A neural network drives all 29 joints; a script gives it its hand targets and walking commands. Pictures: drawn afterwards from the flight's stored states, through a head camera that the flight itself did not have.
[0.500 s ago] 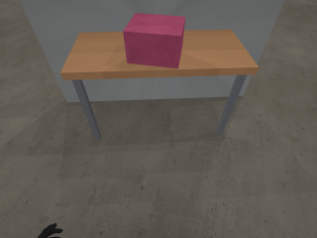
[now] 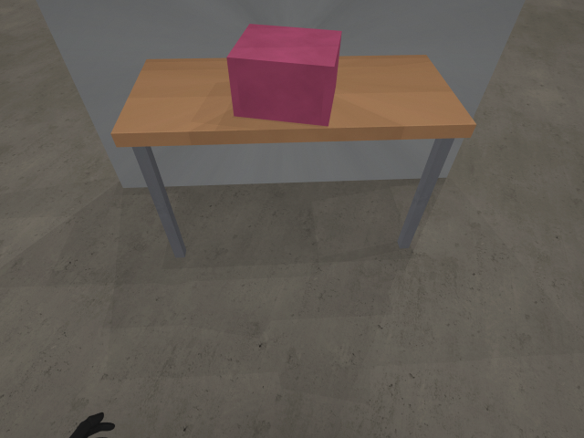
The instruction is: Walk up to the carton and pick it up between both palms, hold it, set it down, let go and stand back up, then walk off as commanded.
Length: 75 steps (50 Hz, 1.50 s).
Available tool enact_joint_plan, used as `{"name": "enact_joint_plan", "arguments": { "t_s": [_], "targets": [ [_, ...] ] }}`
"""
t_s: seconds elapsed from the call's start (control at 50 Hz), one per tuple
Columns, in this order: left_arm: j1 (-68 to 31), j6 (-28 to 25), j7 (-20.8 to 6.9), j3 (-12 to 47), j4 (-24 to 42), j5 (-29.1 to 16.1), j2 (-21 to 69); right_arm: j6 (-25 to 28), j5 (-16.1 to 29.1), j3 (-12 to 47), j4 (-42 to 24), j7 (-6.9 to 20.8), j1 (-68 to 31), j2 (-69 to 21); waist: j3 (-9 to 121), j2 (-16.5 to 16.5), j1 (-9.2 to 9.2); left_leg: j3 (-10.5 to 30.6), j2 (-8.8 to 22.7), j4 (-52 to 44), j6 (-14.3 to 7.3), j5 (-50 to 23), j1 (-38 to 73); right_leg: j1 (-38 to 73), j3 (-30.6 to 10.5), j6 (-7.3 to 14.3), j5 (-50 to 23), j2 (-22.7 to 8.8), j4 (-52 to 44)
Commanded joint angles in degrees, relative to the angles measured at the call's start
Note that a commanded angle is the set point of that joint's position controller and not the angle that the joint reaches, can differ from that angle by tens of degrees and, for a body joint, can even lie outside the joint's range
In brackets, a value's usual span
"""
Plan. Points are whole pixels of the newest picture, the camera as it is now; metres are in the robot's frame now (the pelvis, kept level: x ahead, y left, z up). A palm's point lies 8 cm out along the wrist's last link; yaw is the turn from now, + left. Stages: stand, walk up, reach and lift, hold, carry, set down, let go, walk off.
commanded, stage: stand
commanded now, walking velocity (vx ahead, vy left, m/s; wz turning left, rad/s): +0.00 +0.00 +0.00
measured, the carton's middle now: (287, 73) +1.10 -0.03 -0.03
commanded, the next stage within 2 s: none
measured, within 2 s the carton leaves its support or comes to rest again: neither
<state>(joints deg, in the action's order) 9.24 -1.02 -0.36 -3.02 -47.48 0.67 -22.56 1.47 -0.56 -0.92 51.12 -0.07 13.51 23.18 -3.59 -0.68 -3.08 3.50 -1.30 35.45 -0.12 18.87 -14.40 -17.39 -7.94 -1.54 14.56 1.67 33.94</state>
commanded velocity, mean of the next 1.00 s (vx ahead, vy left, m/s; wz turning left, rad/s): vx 0.00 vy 0.00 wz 0.00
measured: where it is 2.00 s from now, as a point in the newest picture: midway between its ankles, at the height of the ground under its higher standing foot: outside the picture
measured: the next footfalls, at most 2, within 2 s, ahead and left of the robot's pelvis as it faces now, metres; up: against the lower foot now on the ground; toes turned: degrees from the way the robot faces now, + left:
none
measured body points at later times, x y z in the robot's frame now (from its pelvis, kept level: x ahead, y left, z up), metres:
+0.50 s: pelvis +0.00 +0.00 +0.00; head +0.01 +0.01 +0.45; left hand +0.14 +0.31 -0.10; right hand +0.06 -0.33 -0.11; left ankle +0.00 +0.12 -0.73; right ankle +0.05 -0.15 -0.73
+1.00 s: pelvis +0.00 +0.00 +0.00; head +0.01 +0.01 +0.45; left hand +0.14 +0.31 -0.11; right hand +0.06 -0.32 -0.10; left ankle +0.00 +0.12 -0.73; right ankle +0.05 -0.15 -0.73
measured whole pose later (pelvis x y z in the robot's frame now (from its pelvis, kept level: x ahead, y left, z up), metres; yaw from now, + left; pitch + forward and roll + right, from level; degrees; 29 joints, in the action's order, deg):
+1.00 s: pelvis +0.00 +0.00 +0.00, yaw +0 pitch -2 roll +0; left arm 9.2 -0.9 -0.4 -3.0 -48.7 0.2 -22.4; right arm 1.8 -0.6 -0.9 51.9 0.0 13.5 23.2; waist -3.2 -1.1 -3.1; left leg 3.5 -1.3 35.0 -0.1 18.8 -14.4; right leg -17.3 -7.9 -1.5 14.4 1.6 33.4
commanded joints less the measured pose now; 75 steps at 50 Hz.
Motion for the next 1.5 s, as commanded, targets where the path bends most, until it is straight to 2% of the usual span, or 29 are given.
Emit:
{"name": "enact_joint_plan", "arguments": {
  "t_s": [0.0,0.1,0.16,0.32,0.34,0.36,0.5,0.54,0.6,0.64,0.66,0.72,0.74,0.8,0.82,0.86,0.9,0.98,1.02,1.08,1.14,1.18,1.24,1.3,1.34,1.4,1.42,1.46,1.48],
  "targets": [
    [-3.61,-1.11,0.55,-1.18,-0.14,-0.25,-10.66,0.63,-0.13,-1.97,0.48,0.15,-3.45,10.29,5.93,-1.47,3.28,3.98,5.96,-10.86,-2.61,-5.27,0.89,5.35,-5.04,3.88,-4.30,-6.21,-10.45],
    [-4.59,-1.23,0.73,-0.29,-0.17,0.25,-8.94,1.33,-0.52,-3.28,-2.03,-0.10,-6.63,12.42,4.56,0.60,3.27,6.06,7.02,-12.60,-3.15,-3.99,-0.88,4.94,-3.31,3.82,-6.26,-5.47,-8.41],
    [-4.15,-1.31,0.50,-0.81,-1.39,0.03,-10.71,0.97,0.36,-2.50,-1.01,0.42,-3.86,9.13,7.50,-6.63,2.31,3.08,5.00,-7.84,-2.39,-7.01,2.30,5.66,-4.12,4.21,-2.63,-6.45,-10.34],
    [-3.60,-1.10,0.46,-1.06,-1.69,-0.16,-12.01,1.27,0.51,-2.31,0.09,-0.19,-3.49,8.40,8.99,-2.81,2.19,4.69,5.98,-9.46,-2.87,-6.93,2.69,6.32,-5.04,4.18,-2.39,-6.72,-9.96],
    [-3.70,-1.30,0.44,-0.80,-1.02,-0.38,-10.55,1.22,-0.24,-2.34,0.00,0.07,-4.32,9.66,6.82,0.83,2.89,4.73,6.55,-9.65,-3.23,-6.19,1.59,5.50,-4.06,4.43,-4.25,-6.47,-9.74],
    [-3.55,-1.01,0.39,-1.28,-1.33,0.13,-11.66,1.05,0.07,-2.39,0.01,0.06,-3.22,9.06,6.79,-2.52,2.95,4.43,4.94,-9.82,-2.51,-6.02,0.07,6.30,-4.54,4.14,-2.92,-6.52,-8.76],
    [-4.58,-1.68,0.55,-0.68,-0.72,-0.05,-9.26,1.13,0.35,-2.14,-0.34,-0.45,-5.09,8.84,5.66,-1.88,2.75,4.90,6.13,-10.25,-3.40,-6.74,1.46,5.40,-4.20,4.32,-8.21,-5.88,-9.26],
    [-4.57,-1.44,0.50,-0.69,-1.03,0.06,-10.93,0.99,0.40,-1.73,-0.04,-0.19,-2.85,8.70,8.44,-6.29,2.41,4.28,6.36,-11.19,-2.87,-3.84,1.80,6.95,-5.56,4.35,-5.01,-7.44,-10.63],
    [-6.69,-0.74,0.54,-0.87,-0.72,0.20,-10.63,0.71,-0.03,-1.77,0.87,-0.20,-2.31,8.02,5.01,-3.86,1.57,4.34,5.59,-10.78,-2.83,-1.48,1.23,4.93,-6.78,3.79,3.95,-7.27,-13.59],
    [-5.32,-0.87,0.45,-0.86,-1.13,-0.36,-9.90,1.32,0.11,-2.46,0.41,-0.08,-3.90,9.30,2.29,-0.03,3.34,5.66,6.32,-12.27,-3.50,-2.33,-1.82,4.70,-5.39,3.63,1.13,-5.72,-12.08],
    [-5.81,-1.27,0.44,-0.67,-0.38,0.18,-9.60,1.11,-0.25,-2.11,-0.25,0.08,-5.42,9.74,4.52,-0.16,1.68,5.99,6.39,-13.34,-3.11,-3.12,0.96,3.33,-4.00,3.99,-0.68,-5.54,-10.27],
    [-2.45,-1.31,0.37,-0.99,-1.59,0.06,-11.44,1.45,0.30,-2.57,-1.10,0.07,-5.81,9.14,10.34,-0.98,3.32,4.89,5.78,-9.12,-2.32,-8.89,2.09,8.45,-3.59,3.82,-5.57,-6.16,-9.89],
    [-3.92,-1.63,0.42,-1.20,-1.48,-0.45,-9.96,1.54,0.40,-2.20,0.35,-0.27,-3.48,9.18,9.10,-4.91,3.16,5.13,5.73,-9.94,-2.64,-8.75,1.82,8.73,-4.11,4.41,-9.02,-6.34,-8.10],
    [-3.11,-1.45,0.54,-0.64,-1.61,-0.69,-8.90,1.56,-0.40,-2.54,0.13,-0.28,-4.67,10.63,8.34,-0.96,4.19,4.76,6.26,-10.05,-2.78,-15.85,2.13,7.54,-3.11,4.34,-14.15,-5.75,-6.35],
    [-3.04,-1.10,0.60,-0.62,-1.79,-0.21,-9.83,1.50,0.24,-2.86,0.74,-0.50,-4.94,10.71,6.68,-3.91,3.55,3.52,6.15,-9.74,-1.95,-11.08,3.63,5.68,-2.90,4.16,-12.73,-5.84,-7.75],
    [-4.02,-1.14,0.42,-0.46,-1.58,-0.74,-8.28,0.99,0.06,-2.48,0.22,-0.42,-4.60,10.32,9.61,1.18,2.61,4.40,6.83,-10.46,-2.76,-9.74,3.96,7.23,-3.65,4.28,-11.54,-5.90,-7.91],
    [-4.66,-0.80,0.71,-0.35,-1.53,-0.62,-8.85,1.33,0.17,-2.51,-0.64,-0.51,-5.24,10.15,8.31,-3.16,2.05,6.76,7.56,-12.82,-3.01,-5.69,1.67,7.44,-3.45,4.23,-10.30,-5.39,-7.80],
    [-3.55,-0.86,0.38,-1.29,-1.84,-0.68,-10.03,1.32,-0.32,-2.02,-0.74,-0.39,-5.70,9.57,4.88,4.28,3.06,5.35,6.80,-13.21,-2.60,-6.07,-0.01,7.14,-3.52,4.31,-7.03,-6.04,-8.22],
    [-4.92,-0.48,0.27,-0.93,-1.57,0.19,-10.83,1.37,0.27,-1.98,-0.26,-0.39,-5.18,10.03,9.00,-0.54,3.13,6.98,7.33,-12.28,-1.75,-5.34,-0.71,9.63,-1.59,4.00,-10.35,-4.97,-7.20],
    [-3.35,-0.92,0.44,-1.28,-2.55,-0.08,-10.95,1.61,0.39,-1.68,0.81,-0.39,-3.48,9.87,8.83,0.49,2.91,5.03,6.65,-10.70,-2.51,-11.25,3.13,8.60,-3.55,4.52,-11.23,-5.97,-7.15],
    [-4.19,-1.16,0.42,-0.36,-2.28,-0.69,-9.39,1.06,0.45,-2.82,0.66,-0.12,-3.96,10.27,7.49,-3.42,1.93,6.89,7.13,-12.80,-2.68,-4.37,0.72,6.29,-3.35,4.51,-7.00,-6.50,-8.38],
    [-4.30,-1.01,0.38,-0.63,-2.00,-0.09,-9.61,0.82,-0.10,-2.61,-0.03,-0.28,-6.36,10.77,3.14,1.07,3.46,6.04,6.43,-12.78,-3.21,-3.15,-1.57,5.02,-4.39,3.99,-2.85,-5.42,-10.50],
    [-4.80,-0.98,0.38,-1.87,-1.75,-0.13,-11.66,0.90,-0.09,-2.30,0.73,0.00,-2.53,9.11,5.50,-5.55,3.29,4.59,5.46,-10.65,-3.13,-4.72,-0.72,5.38,-5.02,4.13,0.15,-7.19,-12.15],
    [-4.13,-0.86,0.64,-1.40,-2.16,-0.20,-11.37,0.22,0.07,-2.85,0.72,-0.12,-2.89,10.39,1.73,-2.28,2.69,5.24,5.61,-12.82,-3.40,0.03,0.34,2.91,-5.62,4.02,4.48,-5.45,-11.76],
    [-3.70,-1.37,0.23,-1.31,-1.66,-0.60,-9.82,0.97,-0.43,-2.71,-0.12,-0.02,-4.49,10.05,3.96,-0.08,3.17,6.71,5.98,-13.67,-3.49,2.92,-1.52,6.14,-4.46,3.67,2.41,-4.90,-10.60],
    [-4.65,-1.31,0.36,-1.06,-2.12,0.05,-10.06,1.16,0.14,-2.52,-0.68,-0.14,-3.80,9.38,4.72,-5.79,1.87,5.51,5.72,-10.97,-3.43,-1.71,0.53,3.16,-5.01,4.29,0.06,-5.23,-10.99],
    [-4.56,-1.53,0.40,-1.02,-1.64,-0.18,-9.70,1.21,0.22,-2.83,-0.68,0.00,-3.26,9.78,5.50,0.04,1.67,6.32,5.81,-11.90,-3.06,-2.30,0.09,4.92,-3.77,4.26,-2.15,-5.30,-9.64],
    [-4.93,-1.49,0.30,-1.04,-2.42,-0.18,-10.73,0.88,0.03,-2.60,0.06,0.17,-3.26,9.98,5.62,-3.57,1.89,5.58,5.70,-11.13,-2.78,-4.11,0.39,5.36,-4.07,4.58,-6.11,-6.60,-8.77],
    [-4.28,-1.42,0.32,-0.68,-2.33,-0.51,-8.58,1.22,0.17,-1.80,0.00,-0.01,-4.86,9.40,5.09,-0.70,2.47,5.86,6.49,-11.44,-2.85,-6.39,0.87,5.53,-3.50,3.82,-8.47,-6.16,-8.30]
  ]
}}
